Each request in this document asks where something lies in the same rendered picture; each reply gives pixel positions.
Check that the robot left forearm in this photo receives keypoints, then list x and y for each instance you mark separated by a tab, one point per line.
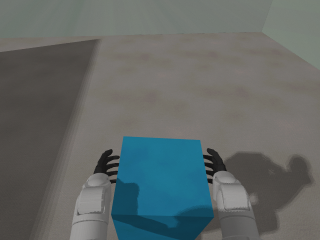
92	208

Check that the left robot hand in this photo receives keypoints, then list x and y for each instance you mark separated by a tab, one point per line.
102	165

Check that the robot right forearm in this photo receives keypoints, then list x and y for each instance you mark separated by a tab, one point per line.
234	207

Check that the right robot hand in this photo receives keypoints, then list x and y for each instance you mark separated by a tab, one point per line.
217	163

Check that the carton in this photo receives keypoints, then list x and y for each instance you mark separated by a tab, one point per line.
161	190

